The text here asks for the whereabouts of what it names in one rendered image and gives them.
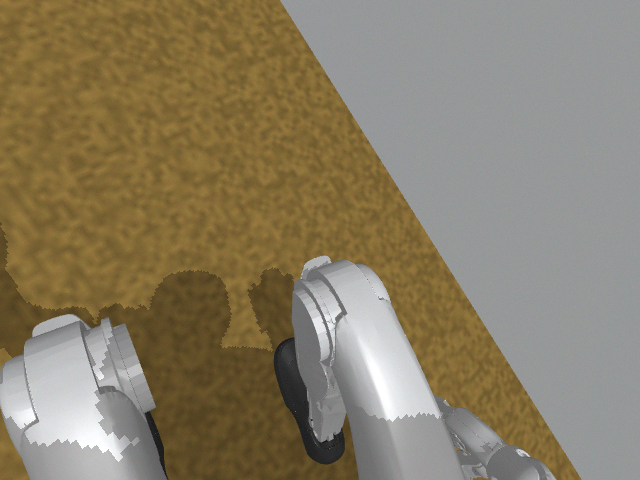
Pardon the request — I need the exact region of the right robot hand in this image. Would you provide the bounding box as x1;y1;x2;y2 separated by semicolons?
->
434;395;508;480

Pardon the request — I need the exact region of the right robot arm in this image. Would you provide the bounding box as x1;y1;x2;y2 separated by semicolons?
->
486;446;557;480

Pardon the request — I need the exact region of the left robot foot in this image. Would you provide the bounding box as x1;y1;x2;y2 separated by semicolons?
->
145;411;168;480

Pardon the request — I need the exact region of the right robot foot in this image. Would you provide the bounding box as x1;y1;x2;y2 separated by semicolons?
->
274;338;345;464

